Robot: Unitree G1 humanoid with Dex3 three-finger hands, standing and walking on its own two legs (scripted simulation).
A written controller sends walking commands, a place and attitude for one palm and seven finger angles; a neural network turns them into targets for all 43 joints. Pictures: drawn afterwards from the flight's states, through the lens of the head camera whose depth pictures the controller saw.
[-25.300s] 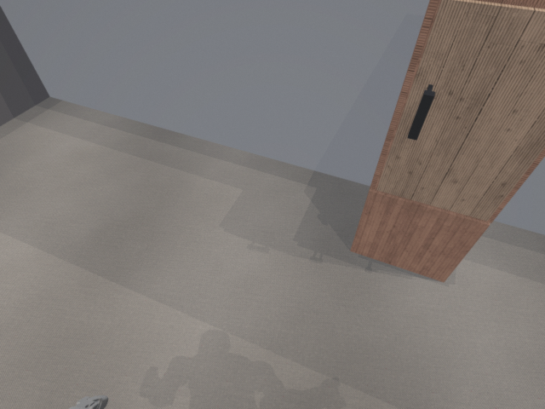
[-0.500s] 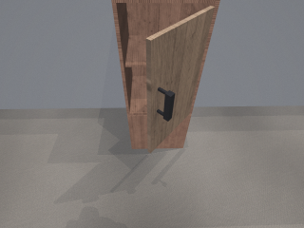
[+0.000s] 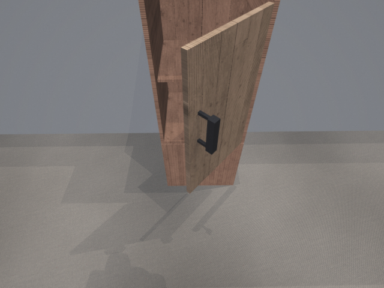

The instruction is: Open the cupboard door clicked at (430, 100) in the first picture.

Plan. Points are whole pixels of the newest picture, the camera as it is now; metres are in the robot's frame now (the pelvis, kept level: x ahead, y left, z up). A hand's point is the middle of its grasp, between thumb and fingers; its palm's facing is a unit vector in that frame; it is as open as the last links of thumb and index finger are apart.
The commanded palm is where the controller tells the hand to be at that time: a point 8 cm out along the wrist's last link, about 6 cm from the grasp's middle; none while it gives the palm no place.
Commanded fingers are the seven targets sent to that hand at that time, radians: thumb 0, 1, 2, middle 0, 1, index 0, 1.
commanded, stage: look to check the result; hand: left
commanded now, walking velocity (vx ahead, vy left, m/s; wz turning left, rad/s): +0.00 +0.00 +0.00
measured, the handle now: (206, 132) +0.52 +0.00 -0.01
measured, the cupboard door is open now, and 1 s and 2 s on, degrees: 47 47 47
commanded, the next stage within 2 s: walk to a spot facing it in 0.12 s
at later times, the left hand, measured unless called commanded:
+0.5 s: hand out of the picture -0.01 +0.17 -0.18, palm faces +0.01 -0.98 -0.20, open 7.4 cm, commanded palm none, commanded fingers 0.00 0.90 0.90 -0.20 -0.30 -0.20 -0.30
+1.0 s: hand out of the picture +0.14 +0.14 -0.16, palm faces -0.29 -0.90 -0.32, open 7.4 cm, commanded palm none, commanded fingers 0.00 0.90 0.90 -0.20 -0.30 -0.20 -0.30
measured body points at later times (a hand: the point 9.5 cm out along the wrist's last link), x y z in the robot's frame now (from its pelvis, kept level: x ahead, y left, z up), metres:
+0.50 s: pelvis +0.01 +0.00 -0.01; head +0.04 -0.01 +0.44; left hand -0.01 +0.22 -0.17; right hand +0.00 -0.24 -0.17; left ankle +0.03 +0.11 -0.74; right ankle -0.08 -0.08 -0.74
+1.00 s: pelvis -0.02 -0.04 -0.01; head +0.02 -0.09 +0.43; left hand +0.15 +0.18 -0.14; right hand -0.03 -0.31 -0.17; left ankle +0.01 +0.10 -0.68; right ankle -0.06 -0.14 -0.74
